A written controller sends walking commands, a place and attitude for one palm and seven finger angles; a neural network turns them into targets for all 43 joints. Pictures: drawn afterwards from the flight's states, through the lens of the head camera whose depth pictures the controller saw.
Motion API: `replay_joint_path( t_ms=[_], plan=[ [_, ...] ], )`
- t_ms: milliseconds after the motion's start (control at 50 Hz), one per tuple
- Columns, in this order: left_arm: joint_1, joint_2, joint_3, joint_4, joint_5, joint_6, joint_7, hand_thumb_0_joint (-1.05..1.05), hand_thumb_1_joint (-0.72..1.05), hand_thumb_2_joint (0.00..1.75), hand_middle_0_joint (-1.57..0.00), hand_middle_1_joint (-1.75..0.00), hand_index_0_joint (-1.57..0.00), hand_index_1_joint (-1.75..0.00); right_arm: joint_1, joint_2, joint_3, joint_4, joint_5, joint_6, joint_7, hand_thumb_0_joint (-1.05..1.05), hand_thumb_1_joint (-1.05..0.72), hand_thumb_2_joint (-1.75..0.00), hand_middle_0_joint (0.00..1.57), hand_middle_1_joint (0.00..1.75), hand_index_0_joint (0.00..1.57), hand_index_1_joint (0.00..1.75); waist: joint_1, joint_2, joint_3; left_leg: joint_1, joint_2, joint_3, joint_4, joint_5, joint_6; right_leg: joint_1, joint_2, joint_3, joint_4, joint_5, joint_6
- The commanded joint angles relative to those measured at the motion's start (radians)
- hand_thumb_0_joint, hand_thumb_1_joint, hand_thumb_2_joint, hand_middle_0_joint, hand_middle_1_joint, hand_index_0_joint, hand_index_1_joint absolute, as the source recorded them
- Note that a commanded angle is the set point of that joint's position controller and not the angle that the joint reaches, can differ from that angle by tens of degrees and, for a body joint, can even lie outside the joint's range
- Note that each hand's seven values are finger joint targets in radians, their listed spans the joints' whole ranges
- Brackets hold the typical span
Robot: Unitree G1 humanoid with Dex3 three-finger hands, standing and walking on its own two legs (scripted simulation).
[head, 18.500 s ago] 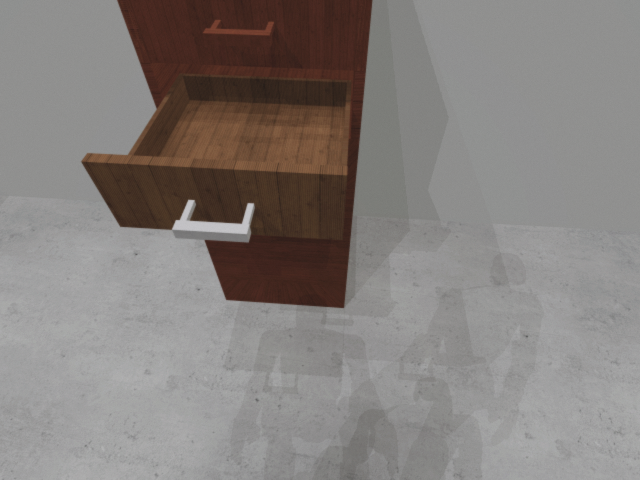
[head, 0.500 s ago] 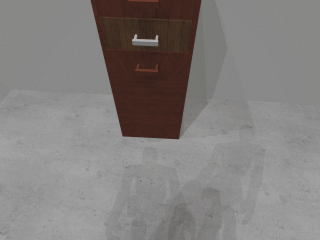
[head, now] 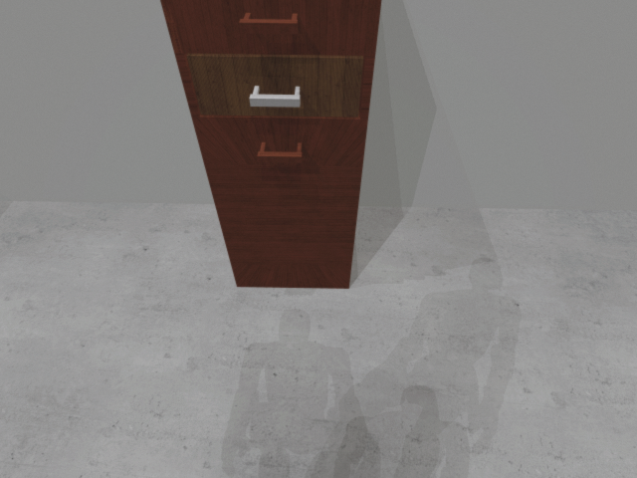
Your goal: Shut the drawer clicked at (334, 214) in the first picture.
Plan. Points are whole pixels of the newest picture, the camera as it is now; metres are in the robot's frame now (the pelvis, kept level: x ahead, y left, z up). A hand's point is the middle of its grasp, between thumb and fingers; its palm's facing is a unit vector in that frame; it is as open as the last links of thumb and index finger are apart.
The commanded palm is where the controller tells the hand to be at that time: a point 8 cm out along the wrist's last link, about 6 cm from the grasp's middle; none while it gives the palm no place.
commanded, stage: let the arm hang, fingers relaxed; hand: left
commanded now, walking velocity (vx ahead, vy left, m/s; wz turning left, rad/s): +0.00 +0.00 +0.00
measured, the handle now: (276, 95) +0.87 +0.15 +0.04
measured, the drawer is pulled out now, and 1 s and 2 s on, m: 0.00 0.00 0.00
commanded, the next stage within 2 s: look to check the result in 0.08 s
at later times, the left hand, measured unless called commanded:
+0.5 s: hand out of the picture +0.00 +0.16 -0.17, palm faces +0.04 -0.98 -0.18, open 7.4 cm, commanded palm none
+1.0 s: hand out of the picture +0.02 +0.16 -0.17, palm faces +0.03 -0.98 -0.21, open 7.4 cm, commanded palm none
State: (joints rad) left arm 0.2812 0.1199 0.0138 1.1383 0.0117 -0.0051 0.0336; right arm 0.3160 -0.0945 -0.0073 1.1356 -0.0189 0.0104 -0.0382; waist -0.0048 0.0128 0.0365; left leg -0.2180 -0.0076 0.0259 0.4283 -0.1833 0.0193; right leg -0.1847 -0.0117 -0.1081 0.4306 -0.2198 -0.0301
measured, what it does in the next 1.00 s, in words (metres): stands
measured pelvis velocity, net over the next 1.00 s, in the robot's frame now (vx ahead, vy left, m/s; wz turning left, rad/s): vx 0.02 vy -0.01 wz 0.00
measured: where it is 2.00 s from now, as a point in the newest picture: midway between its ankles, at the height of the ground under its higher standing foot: outside the picture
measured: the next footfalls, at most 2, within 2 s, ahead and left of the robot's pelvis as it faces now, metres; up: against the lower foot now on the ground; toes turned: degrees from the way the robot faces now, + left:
none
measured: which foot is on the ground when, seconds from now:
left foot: down 0.00-1.00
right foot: down 0.00-1.00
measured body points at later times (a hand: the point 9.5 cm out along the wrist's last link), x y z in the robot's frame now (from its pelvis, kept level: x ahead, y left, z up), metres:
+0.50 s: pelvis +0.01 -0.01 +0.00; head +0.03 -0.01 +0.45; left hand +0.00 +0.21 -0.16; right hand -0.01 -0.22 -0.17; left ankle +0.03 +0.11 -0.74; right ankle +0.01 -0.10 -0.74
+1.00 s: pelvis +0.02 -0.01 +0.00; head +0.04 -0.02 +0.45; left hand +0.02 +0.21 -0.15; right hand +0.01 -0.23 -0.17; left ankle +0.03 +0.11 -0.74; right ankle +0.01 -0.10 -0.74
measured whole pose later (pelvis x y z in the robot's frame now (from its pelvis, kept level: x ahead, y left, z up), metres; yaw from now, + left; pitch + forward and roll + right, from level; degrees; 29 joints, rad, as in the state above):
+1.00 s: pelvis +0.02 -0.01 +0.00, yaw +0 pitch -2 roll +0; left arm 0.25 0.14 0.01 1.15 0.01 -0.01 0.03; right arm 0.26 -0.14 -0.01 1.16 -0.02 0.01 -0.04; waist 0.00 0.02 0.06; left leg -0.17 0.01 0.02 0.39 -0.20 0.00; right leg -0.13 0.01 -0.11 0.39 -0.23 -0.04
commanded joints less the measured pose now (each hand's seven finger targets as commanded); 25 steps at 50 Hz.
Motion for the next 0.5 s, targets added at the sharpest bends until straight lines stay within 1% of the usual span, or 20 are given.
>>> replay_joint_path(
  t_ms=[0,40,60,100,140,160,180,200,280,300,340,360,400,460,480],
  plan=[
    [0.091,0.102,0.018,-0.010,-0.004,-0.007,0.005,0.00,0.90,0.90,-0.20,-0.30,-0.20,-0.30,0.086,-0.082,-0.016,-0.015,0.000,-0.011,-0.002,0.00,-0.90,-0.90,0.20,0.30,0.20,0.30,0.002,-0.004,0.065,-0.026,0.092,-0.092,-0.088,0.017,0.024,-0.037,-0.104,0.115,-0.121,-0.055,-0.031],
    [0.084,0.104,0.019,-0.010,-0.004,-0.006,0.004,0.00,0.90,0.90,-0.20,-0.30,-0.20,-0.30,0.086,-0.085,-0.016,-0.012,0.000,-0.012,-0.002,0.00,-0.90,-0.90,0.20,0.30,0.20,0.30,0.001,0.001,0.068,-0.022,0.095,-0.093,-0.094,0.015,0.023,-0.038,-0.102,0.112,-0.120,-0.054,-0.030],
    [0.086,0.105,0.018,-0.010,-0.005,-0.006,0.004,0.00,0.90,0.90,-0.20,-0.30,-0.20,-0.30,0.081,-0.088,-0.016,-0.013,0.001,-0.012,-0.002,0.00,-0.90,-0.90,0.20,0.30,0.20,0.30,0.003,0.003,0.059,-0.016,0.094,-0.094,-0.091,0.019,0.024,-0.033,-0.104,0.116,-0.122,-0.049,-0.031],
    [0.081,0.108,0.020,-0.010,-0.004,-0.007,0.004,0.00,0.90,0.90,-0.20,-0.30,-0.20,-0.30,0.081,-0.093,-0.017,-0.014,0.001,-0.011,-0.002,0.00,-0.90,-0.90,0.20,0.30,0.20,0.30,0.001,-0.013,0.060,-0.012,0.096,-0.094,-0.088,0.025,0.024,-0.033,-0.103,0.112,-0.122,-0.051,-0.031],
    [0.081,0.107,0.018,-0.008,-0.005,-0.006,0.004,0.00,0.90,0.90,-0.20,-0.30,-0.20,-0.30,0.075,-0.097,-0.016,-0.012,0.001,-0.012,-0.003,0.00,-0.90,-0.90,0.20,0.30,0.20,0.30,0.002,0.002,0.067,-0.009,0.096,-0.095,-0.092,0.024,0.024,-0.039,-0.102,0.115,-0.123,-0.050,-0.031],
    [0.079,0.112,0.019,-0.006,-0.005,-0.007,0.004,0.00,0.90,0.90,-0.20,-0.30,-0.20,-0.30,0.074,-0.096,-0.017,-0.011,0.001,-0.012,-0.002,0.00,-0.90,-0.90,0.20,0.30,0.20,0.30,0.001,0.001,0.058,-0.001,0.096,-0.093,-0.091,0.033,0.023,-0.033,-0.104,0.114,-0.123,-0.042,-0.030],
    [0.081,0.116,0.020,-0.009,-0.004,-0.008,0.005,0.00,0.90,0.90,-0.20,-0.30,-0.20,-0.30,0.075,-0.101,-0.018,-0.012,0.003,-0.012,-0.003,0.00,-0.90,-0.90,0.20,0.30,0.20,0.30,0.002,-0.017,0.044,0.003,0.097,-0.091,-0.082,0.049,0.023,-0.021,-0.104,0.115,-0.122,-0.031,-0.030],
    [0.078,0.113,0.019,-0.007,-0.005,-0.008,0.005,0.00,0.90,0.90,-0.20,-0.30,-0.20,-0.30,0.069,-0.098,-0.017,-0.010,0.002,-0.011,-0.002,0.00,-0.90,-0.90,0.20,0.30,0.20,0.30,0.002,-0.022,0.061,0.000,0.095,-0.083,-0.081,0.040,0.021,-0.031,-0.109,0.115,-0.132,-0.043,-0.030],
    [0.074,0.122,0.018,-0.005,-0.004,-0.009,0.006,0.00,0.90,0.90,-0.20,-0.30,-0.20,-0.30,0.064,-0.106,-0.018,-0.008,0.004,-0.009,-0.002,0.00,-0.90,-0.90,0.20,0.30,0.20,0.30,-0.001,-0.016,0.060,0.013,0.094,-0.083,-0.075,0.042,0.019,-0.040,-0.109,0.123,-0.141,-0.058,-0.032],
    [0.073,0.117,0.017,-0.003,-0.005,-0.009,0.005,0.00,0.90,0.90,-0.20,-0.30,-0.20,-0.30,0.060,-0.105,-0.016,-0.005,0.002,-0.009,-0.002,0.00,-0.90,-0.90,0.20,0.30,0.20,0.30,-0.002,0.001,0.065,0.012,0.096,-0.081,-0.077,0.041,0.019,-0.043,-0.111,0.124,-0.143,-0.057,-0.032],
    [0.072,0.120,0.017,-0.002,-0.006,-0.010,0.004,0.00,0.90,0.90,-0.20,-0.30,-0.20,-0.30,0.058,-0.108,-0.015,-0.005,0.002,-0.011,-0.003,0.00,-0.90,-0.90,0.20,0.30,0.20,0.30,-0.002,0.005,0.049,0.022,0.099,-0.083,-0.082,0.053,0.019,-0.031,-0.108,0.123,-0.138,-0.037,-0.031],
    [0.069,0.120,0.017,-0.001,-0.006,-0.010,0.004,0.00,0.90,0.90,-0.20,-0.30,-0.20,-0.30,0.054,-0.111,-0.014,-0.003,0.003,-0.012,-0.003,0.00,-0.90,-0.90,0.20,0.30,0.20,0.30,-0.002,-0.006,0.048,0.022,0.101,-0.084,-0.083,0.057,0.018,-0.026,-0.106,0.124,-0.136,-0.026,-0.030],
    [0.070,0.121,0.016,0.000,-0.005,-0.010,0.004,0.00,0.90,0.90,-0.20,-0.30,-0.20,-0.30,0.050,-0.108,-0.015,-0.005,0.004,-0.012,-0.003,0.00,-0.90,-0.90,0.20,0.30,0.20,0.30,0.000,-0.004,0.058,0.019,0.099,-0.081,-0.080,0.062,0.017,-0.026,-0.109,0.121,-0.139,-0.021,-0.028],
    [0.067,0.121,0.016,0.002,-0.006,-0.011,0.004,0.00,0.90,0.90,-0.20,-0.30,-0.20,-0.30,0.045,-0.114,-0.014,-0.003,0.003,-0.012,-0.004,0.00,-0.90,-0.90,0.20,0.30,0.20,0.30,-0.002,-0.003,0.054,0.025,0.101,-0.082,-0.083,0.069,0.017,-0.021,-0.109,0.123,-0.141,-0.013,-0.028],
    [0.068,0.126,0.015,0.002,-0.004,-0.012,0.005,0.00,0.90,0.90,-0.20,-0.30,-0.20,-0.30,0.044,-0.118,-0.017,-0.005,0.004,-0.012,-0.004,0.00,-0.90,-0.90,0.20,0.30,0.20,0.30,0.000,-0.016,0.049,0.029,0.103,-0.081,-0.077,0.077,0.017,-0.018,-0.108,0.118,-0.139,-0.004,-0.027]
  ],
)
